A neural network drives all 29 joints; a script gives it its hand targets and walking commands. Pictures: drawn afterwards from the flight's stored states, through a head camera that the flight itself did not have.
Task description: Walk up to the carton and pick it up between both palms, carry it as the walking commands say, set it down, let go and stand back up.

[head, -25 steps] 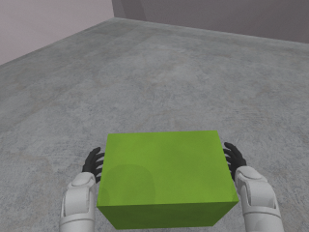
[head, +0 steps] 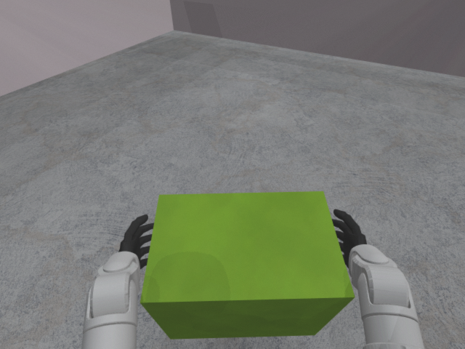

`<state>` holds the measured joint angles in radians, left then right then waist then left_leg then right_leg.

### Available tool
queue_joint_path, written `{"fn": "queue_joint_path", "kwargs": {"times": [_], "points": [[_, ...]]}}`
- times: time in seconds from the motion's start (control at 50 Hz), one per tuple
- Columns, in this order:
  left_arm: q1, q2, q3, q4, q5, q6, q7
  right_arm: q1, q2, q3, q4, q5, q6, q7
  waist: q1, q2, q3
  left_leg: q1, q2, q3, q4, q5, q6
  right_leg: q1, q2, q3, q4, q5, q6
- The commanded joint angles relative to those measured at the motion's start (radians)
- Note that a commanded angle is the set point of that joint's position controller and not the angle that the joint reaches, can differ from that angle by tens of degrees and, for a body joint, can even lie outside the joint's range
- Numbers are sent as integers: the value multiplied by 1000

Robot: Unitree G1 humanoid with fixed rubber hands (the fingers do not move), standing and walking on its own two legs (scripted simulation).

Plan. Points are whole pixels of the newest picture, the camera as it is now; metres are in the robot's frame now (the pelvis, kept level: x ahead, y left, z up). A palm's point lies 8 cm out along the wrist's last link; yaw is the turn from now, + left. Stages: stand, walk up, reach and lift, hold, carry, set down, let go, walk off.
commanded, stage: carry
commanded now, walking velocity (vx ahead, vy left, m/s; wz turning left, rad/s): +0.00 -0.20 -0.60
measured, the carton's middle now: (242, 269) +0.29 +0.01 -0.01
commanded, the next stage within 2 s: none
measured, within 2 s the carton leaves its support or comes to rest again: neither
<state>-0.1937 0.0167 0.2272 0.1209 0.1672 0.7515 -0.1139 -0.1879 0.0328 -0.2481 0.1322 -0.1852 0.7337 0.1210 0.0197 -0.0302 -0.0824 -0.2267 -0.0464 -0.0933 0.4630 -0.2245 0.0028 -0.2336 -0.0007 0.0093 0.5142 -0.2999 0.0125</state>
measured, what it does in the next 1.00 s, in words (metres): steps to the right: left foot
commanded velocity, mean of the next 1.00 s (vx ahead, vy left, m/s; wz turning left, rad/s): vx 0.00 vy -0.06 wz -0.17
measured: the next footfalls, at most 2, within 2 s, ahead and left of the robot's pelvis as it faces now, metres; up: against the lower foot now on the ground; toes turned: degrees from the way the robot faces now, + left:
left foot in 0.52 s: +0.01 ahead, +0.03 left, +0.00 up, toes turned +5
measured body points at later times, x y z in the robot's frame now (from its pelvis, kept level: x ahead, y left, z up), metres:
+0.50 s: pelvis -0.02 -0.09 -0.02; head -0.02 -0.08 +0.43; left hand +0.26 +0.07 +0.06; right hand +0.23 -0.31 +0.06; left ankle -0.03 +0.02 -0.73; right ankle +0.00 -0.14 -0.74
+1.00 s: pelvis -0.04 -0.10 -0.01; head -0.08 -0.10 +0.44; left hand +0.22 +0.09 +0.08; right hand +0.21 -0.30 +0.07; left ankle -0.03 +0.02 -0.74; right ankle +0.00 -0.14 -0.74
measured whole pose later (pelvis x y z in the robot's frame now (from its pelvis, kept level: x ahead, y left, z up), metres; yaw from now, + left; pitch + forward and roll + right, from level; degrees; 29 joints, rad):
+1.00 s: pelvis -0.04 -0.10 -0.01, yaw -2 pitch +2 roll +1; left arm -0.10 -0.01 0.20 -0.31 0.06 1.20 -0.03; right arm -0.09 0.00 -0.22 -0.31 -0.03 1.20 0.04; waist 0.00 0.00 -0.16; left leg -0.32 0.05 0.11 0.55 -0.27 0.00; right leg -0.35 0.05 -0.16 0.49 -0.19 -0.12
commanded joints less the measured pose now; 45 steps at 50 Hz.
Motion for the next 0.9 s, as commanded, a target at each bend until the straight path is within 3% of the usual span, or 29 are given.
{"fn": "queue_joint_path", "kwargs": {"times": [0.0, 0.06, 0.1, 0.12, 0.14, 0.16, 0.18, 0.2, 0.22, 0.24, 0.28, 0.36, 0.4, 0.46, 0.5, 0.52, 0.54, 0.56, 0.6, 0.64, 0.68, 0.78, 0.88], "points": [[-525, -867, -717, -213, -306, 11, -177, -480, 776, 655, -190, 265, 21, 151, -24, 247, -187, 12, 381, -301, -90, 275, 122, -139, -9, -39, 133, -132, 8], [-511, -852, -781, -341, -390, 74, -164, -448, 748, 705, -345, 316, 91, 114, -24, 252, -281, 72, 373, -186, 27, 648, 107, -107, 27, -84, 70, -94, -12], [-480, -840, -802, -402, -429, 131, -153, -405, 723, 719, -425, 337, 150, 95, -24, 252, -320, 55, 336, -102, 88, 664, 67, -27, 37, -105, -28, -13, -20], [-458, -835, -805, -423, -442, 161, -149, -387, 713, 725, -458, 347, 180, 89, -23, 222, -333, 13, 314, -66, 134, 588, 40, 32, 19, -90, -75, 35, -23], [-447, -826, -806, -438, -451, 190, -147, -373, 704, 729, -483, 360, 212, 87, -24, 136, -342, -91, 276, -16, 192, 434, 5, 113, -31, -36, -77, 91, -36], [-431, -809, -799, -443, -451, 217, -144, -378, 704, 736, -510, 371, 243, 87, -16, -28, -327, -271, 210, 68, 304, 100, -28, 193, -144, 108, -102, 238, -78], [-417, -803, -795, -451, -448, 242, -137, -427, 714, 755, -560, 397, 272, 92, -10, -206, -312, -396, 128, 189, 464, -316, -50, 200, -321, 269, -93, 569, -177], [-392, -817, -787, -479, -441, 270, -127, -420, 736, 770, -563, 423, 296, 95, -7, -134, -302, -419, 151, 154, 608, -409, -42, 183, -339, 264, -68, 723, -234], [-396, -820, -792, -531, -442, 289, -116, -431, 748, 788, -583, 460, 313, 100, -5, -81, -309, -423, 163, 148, 665, -383, -41, 168, -314, 232, -59, 727, -250], [-398, -816, -794, -569, -442, 308, -107, -440, 757, 799, -609, 487, 328, 103, -6, -51, -303, -420, 175, 150, 660, -321, -43, 153, -274, 185, -47, 690, -241], [-373, -803, -788, -616, -429, 344, -91, -427, 761, 809, -643, 512, 365, 108, -10, -78, -295, -405, 165, 177, 575, -242, -49, 139, -203, 114, -3, 676, -231], [-302, -769, -771, -645, -418, 394, -83, -372, 736, 807, -657, 524, 416, 109, -4, -62, -328, -347, 133, 183, 466, -278, -44, 175, -262, 181, -19, 726, -253], [-306, -768, -776, -655, -421, 407, -84, -370, 733, 806, -663, 525, 428, 111, -4, -56, -324, -298, 127, 179, 406, -276, -35, 151, -275, 198, -41, 671, -249], [-317, -772, -782, -647, -425, 421, -87, -364, 729, 798, -661, 518, 439, 110, -14, -48, -305, -163, 107, 197, 233, -216, -21, 75, -251, 177, -60, 534, -212], [-318, -769, -778, -625, -425, 429, -91, -344, 729, 789, -644, 505, 445, 108, -28, -33, -291, 7, 116, 203, 46, -43, -10, -26, -202, 132, -44, 397, -147], [-308, -770, -775, -606, -423, 431, -95, -338, 724, 780, -635, 499, 447, 107, -25, -2, -288, 86, 183, 128, 13, -18, 3, -100, -179, 115, -21, 305, -104], [-331, -777, -781, -613, -434, 435, -102, -345, 708, 771, -622, 484, 441, 105, -18, 139, -255, 37, 313, -6, -3, 66, 48, -119, -115, 38, 31, 196, -57], [-367, -784, -793, -635, -444, 433, -107, -345, 713, 763, -617, 483, 441, 101, -16, 146, -235, -17, 357, -29, -35, 85, 75, -95, -88, 6, 59, 88, -47], [-372, -788, -794, -622, -452, 441, -114, -355, 711, 759, -621, 481, 450, 94, -10, 108, -199, -110, 314, 29, -31, -19, 55, -31, -89, 14, 4, 113, -58], [-359, -779, -774, -591, -450, 449, -117, -352, 714, 761, -610, 472, 459, 88, -17, 22, -197, -138, 208, 115, 66, -110, 14, -3, -167, 123, -86, 202, -80], [-353, -774, -757, -563, -444, 453, -121, -351, 712, 763, -595, 471, 467, 88, -20, -26, -203, -127, 164, 134, 116, -152, -5, -18, -230, 210, -174, 154, -92], [-381, -780, -745, -543, -446, 451, -123, -386, 730, 761, -574, 483, 468, 94, -20, -31, -185, -64, 146, 147, 92, -103, 8, -87, -209, 155, -233, 17, -64], [-380, -785, -744, -546, -449, 454, -121, -393, 734, 763, -575, 491, 472, 90, -18, -22, -202, -63, 146, 148, 65, -84, 14, -58, -201, 124, -230, 11, -57]]}}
